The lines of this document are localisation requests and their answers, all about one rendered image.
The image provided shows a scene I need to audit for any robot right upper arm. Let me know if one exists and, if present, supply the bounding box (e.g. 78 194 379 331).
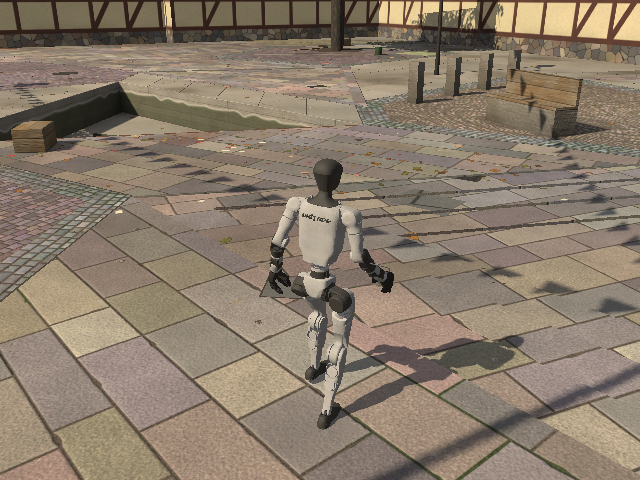
340 206 365 263

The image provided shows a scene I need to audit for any left robot hand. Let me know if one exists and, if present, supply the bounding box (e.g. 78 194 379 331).
268 269 291 294

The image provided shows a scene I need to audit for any robot right forearm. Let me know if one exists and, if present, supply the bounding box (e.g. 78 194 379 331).
359 249 387 282

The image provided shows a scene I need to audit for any humanoid robot torso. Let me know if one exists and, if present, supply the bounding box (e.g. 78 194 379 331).
299 194 347 302

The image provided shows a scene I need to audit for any robot left upper arm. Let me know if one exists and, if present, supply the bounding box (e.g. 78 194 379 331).
272 197 306 248

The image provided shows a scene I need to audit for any robot left forearm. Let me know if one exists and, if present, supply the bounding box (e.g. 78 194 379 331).
269 233 285 273

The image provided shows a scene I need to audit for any left robot shin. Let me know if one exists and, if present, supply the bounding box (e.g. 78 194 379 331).
307 312 327 370

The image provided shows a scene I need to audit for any right robot hand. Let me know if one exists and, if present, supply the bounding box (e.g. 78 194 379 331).
372 271 394 293

